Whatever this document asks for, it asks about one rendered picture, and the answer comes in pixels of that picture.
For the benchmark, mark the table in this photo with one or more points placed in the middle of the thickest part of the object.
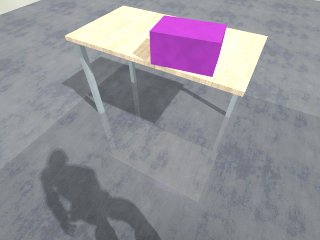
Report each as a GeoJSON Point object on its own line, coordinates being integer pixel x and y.
{"type": "Point", "coordinates": [125, 33]}

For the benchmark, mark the carton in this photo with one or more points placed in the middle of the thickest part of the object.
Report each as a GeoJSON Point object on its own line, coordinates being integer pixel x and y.
{"type": "Point", "coordinates": [186, 44]}

